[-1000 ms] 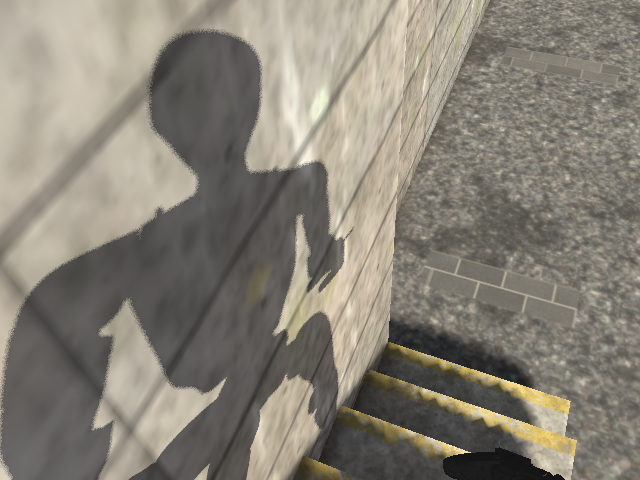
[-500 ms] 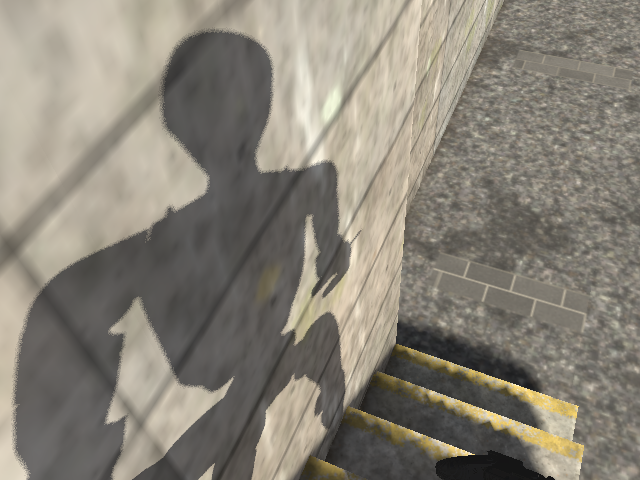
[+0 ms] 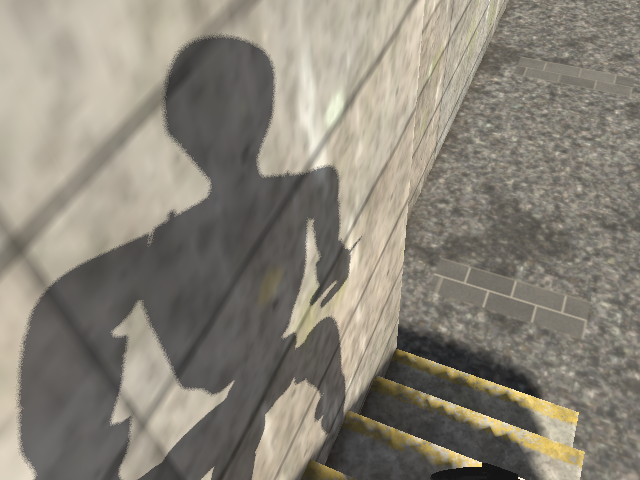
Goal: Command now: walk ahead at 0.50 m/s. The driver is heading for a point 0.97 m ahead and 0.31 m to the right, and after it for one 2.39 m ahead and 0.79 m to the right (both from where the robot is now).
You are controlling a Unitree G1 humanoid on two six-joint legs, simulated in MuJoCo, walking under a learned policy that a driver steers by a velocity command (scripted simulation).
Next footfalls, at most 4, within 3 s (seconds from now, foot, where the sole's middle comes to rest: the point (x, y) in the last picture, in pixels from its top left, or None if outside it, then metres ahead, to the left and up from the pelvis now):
2.18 left None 0.02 0.09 -0.58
2.48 right None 0.13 -0.14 -0.80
2.82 left None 0.41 0.00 -1.00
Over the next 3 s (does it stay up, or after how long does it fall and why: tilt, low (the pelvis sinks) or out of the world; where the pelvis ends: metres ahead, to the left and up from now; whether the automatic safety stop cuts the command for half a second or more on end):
stays up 0.41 -0.04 -0.27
